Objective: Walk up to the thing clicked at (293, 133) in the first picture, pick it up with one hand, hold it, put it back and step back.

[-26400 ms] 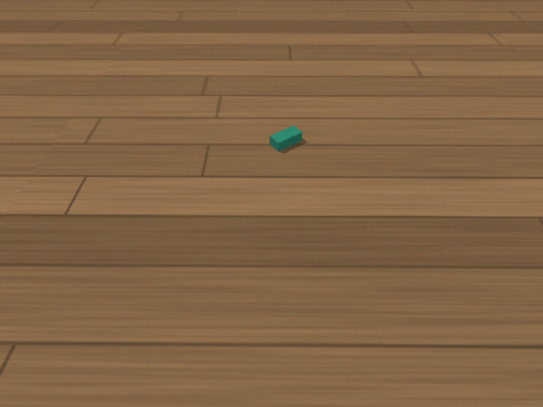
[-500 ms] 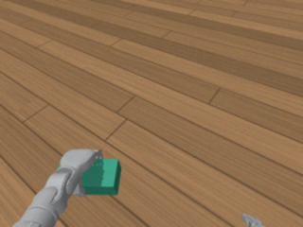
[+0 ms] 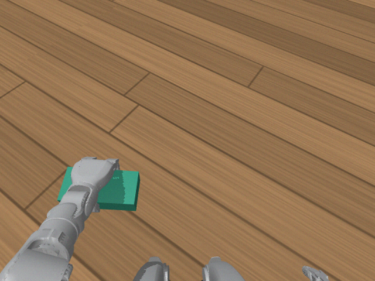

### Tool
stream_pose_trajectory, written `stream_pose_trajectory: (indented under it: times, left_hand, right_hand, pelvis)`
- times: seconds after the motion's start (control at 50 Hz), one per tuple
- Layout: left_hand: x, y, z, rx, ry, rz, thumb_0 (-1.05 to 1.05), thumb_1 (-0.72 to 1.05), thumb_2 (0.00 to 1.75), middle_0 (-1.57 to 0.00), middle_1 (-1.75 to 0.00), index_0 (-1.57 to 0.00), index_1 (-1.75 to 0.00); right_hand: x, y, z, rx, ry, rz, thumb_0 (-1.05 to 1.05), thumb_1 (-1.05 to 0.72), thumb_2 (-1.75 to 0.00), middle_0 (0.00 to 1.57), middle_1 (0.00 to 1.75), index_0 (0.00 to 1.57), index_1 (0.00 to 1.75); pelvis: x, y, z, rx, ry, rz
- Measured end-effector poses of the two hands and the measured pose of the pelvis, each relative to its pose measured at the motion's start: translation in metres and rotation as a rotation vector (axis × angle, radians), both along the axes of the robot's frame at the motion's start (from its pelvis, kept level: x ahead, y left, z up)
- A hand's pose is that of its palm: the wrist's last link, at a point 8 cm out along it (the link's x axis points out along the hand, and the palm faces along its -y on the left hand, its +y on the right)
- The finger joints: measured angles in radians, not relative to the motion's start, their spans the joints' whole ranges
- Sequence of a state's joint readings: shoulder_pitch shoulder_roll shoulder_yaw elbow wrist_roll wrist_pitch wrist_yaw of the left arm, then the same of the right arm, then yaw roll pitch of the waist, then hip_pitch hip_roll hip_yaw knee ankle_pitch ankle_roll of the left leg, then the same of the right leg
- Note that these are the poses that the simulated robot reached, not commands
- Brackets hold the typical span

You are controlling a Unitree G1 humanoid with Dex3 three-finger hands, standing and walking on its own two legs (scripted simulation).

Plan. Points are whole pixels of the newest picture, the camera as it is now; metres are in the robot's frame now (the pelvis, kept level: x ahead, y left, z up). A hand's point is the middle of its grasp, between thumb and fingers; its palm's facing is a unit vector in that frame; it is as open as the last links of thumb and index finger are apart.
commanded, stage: crouch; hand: left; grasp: from above
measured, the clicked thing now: (102, 189) +0.37 +0.21 -0.12
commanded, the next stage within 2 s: lower in 1.38 s
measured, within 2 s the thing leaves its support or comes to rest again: neither
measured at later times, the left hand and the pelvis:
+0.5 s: hand (120, 204) +0.40 +0.21 -0.34, palm faces -0.45 +0.04 -0.89, open 11.4 cm; pelvis -0.04 +0.00 -0.20, yaw -2 degrees
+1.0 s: hand (127, 206) +0.43 +0.21 -0.46, palm faces -0.45 +0.00 -0.89, open 11.3 cm; pelvis -0.04 -0.01 -0.27, yaw -5 degrees
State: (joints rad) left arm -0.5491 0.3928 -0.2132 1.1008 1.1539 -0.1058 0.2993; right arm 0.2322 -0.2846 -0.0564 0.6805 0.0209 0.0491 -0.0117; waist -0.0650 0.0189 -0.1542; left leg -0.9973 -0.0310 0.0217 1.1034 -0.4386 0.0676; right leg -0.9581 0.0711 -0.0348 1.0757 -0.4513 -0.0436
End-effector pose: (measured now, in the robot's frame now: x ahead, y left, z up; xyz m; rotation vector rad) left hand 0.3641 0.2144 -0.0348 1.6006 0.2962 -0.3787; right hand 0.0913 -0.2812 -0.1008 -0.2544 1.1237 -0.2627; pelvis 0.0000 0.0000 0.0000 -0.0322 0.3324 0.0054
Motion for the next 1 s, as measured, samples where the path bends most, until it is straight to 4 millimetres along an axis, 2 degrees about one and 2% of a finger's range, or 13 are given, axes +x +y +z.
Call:
stream_pose_trajectory:
  times: [0.16, 0.26, 0.38, 0.52, 0.64, 0.78, 0.88, 1.0]
  left_hand:
    - [0.019, -0.004, -0.086, -0.001, -0.007, 0.009, -0.01, -0.2, 0.69, -0.5, -0.8, -0.54, -0.74]
    - [0.022, -0.007, -0.138, 0.0, 0.012, 0.003, -0.01, -0.21, 0.69, -0.51, -0.79, -0.55, -0.73]
    - [0.029, -0.006, -0.197, -0.013, 0.038, 0.001, -0.01, -0.22, 0.69, -0.52, -0.79, -0.56, -0.72]
    - [0.043, -0.002, -0.256, -0.03, 0.035, -0.002, -0.01, -0.22, 0.7, -0.53, -0.79, -0.57, -0.72]
    - [0.054, 0.0, -0.294, -0.042, 0.032, 0.018, -0.01, -0.23, 0.7, -0.53, -0.79, -0.57, -0.72]
    - [0.062, -0.001, -0.328, -0.057, 0.05, 0.026, -0.01, -0.23, 0.7, -0.53, -0.78, -0.57, -0.72]
    - [0.067, -0.003, -0.345, -0.065, 0.045, 0.018, -0.01, -0.23, 0.7, -0.54, -0.78, -0.58, -0.71]
    - [0.071, -0.001, -0.365, -0.062, 0.043, 0.019, -0.01, -0.23, 0.7, -0.54, -0.78, -0.58, -0.71]
  right_hand:
    - [-0.062, -0.005, -0.081, -0.027, 0.133, -0.054, 0.0, -0.9, -0.89, 0.2, 0.3, 0.2, 0.3]
    - [-0.088, 0.003, -0.125, -0.014, 0.188, -0.068, 0.0, -0.9, -0.9, 0.2, 0.3, 0.2, 0.3]
    - [-0.098, 0.012, -0.168, 0.002, 0.217, -0.039, 0.01, -0.91, -0.9, 0.2, 0.3, 0.2, 0.3]
    - [-0.09, 0.011, -0.208, 0.0, 0.229, 0.018, 0.0, -0.91, -0.9, 0.21, 0.3, 0.2, 0.3]
    - [-0.078, 0.008, -0.232, 0.0, 0.243, 0.053, 0.0, -0.91, -0.9, 0.2, 0.3, 0.2, 0.3]
    - [-0.072, 0.009, -0.251, 0.018, 0.265, 0.076, 0.0, -0.92, -0.9, 0.2, 0.3, 0.2, 0.3]
    - [-0.078, 0.009, -0.264, 0.035, 0.294, 0.081, 0.0, -0.92, -0.9, 0.2, 0.3, 0.2, 0.3]
    - [-0.093, 0.009, -0.278, 0.048, 0.331, 0.075, 0.0, -0.92, -0.9, 0.2, 0.3, 0.2, 0.3]
  pelvis:
    - [-0.021, 0.002, -0.076, -0.009, 0.149, -0.005]
    - [-0.033, 0.002, -0.116, -0.014, 0.204, -0.006]
    - [-0.041, 0.001, -0.158, -0.023, 0.263, -0.006]
    - [-0.042, -0.001, -0.202, -0.04, 0.323, -0.008]
    - [-0.039, -0.002, -0.226, -0.048, 0.353, -0.017]
    - [-0.034, -0.004, -0.245, -0.053, 0.372, -0.027]
    - [-0.033, -0.006, -0.257, -0.056, 0.372, -0.036]
    - [-0.036, -0.007, -0.274, -0.059, 0.368, -0.048]
